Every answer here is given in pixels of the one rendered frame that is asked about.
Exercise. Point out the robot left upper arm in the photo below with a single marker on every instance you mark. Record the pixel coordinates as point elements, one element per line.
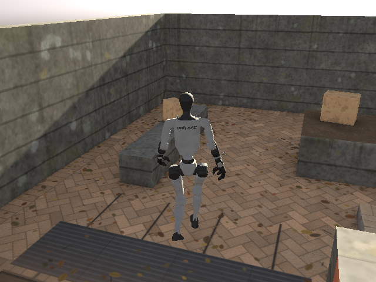
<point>168,124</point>

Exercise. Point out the left robot foot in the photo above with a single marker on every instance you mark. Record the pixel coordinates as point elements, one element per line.
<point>177,237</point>

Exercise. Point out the robot left hand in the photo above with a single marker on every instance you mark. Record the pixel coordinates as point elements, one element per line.
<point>163,163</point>

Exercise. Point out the left robot forearm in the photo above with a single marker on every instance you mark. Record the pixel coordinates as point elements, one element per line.
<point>161,152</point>

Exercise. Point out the robot right hand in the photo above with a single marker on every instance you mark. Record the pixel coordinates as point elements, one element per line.
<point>222,171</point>

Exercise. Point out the robot head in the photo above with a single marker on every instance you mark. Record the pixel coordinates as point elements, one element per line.
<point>186,101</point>

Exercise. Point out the robot right upper arm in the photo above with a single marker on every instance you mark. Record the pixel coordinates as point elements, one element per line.
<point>208,133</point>

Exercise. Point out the right robot forearm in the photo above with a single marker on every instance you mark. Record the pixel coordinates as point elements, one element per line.
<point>216,156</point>

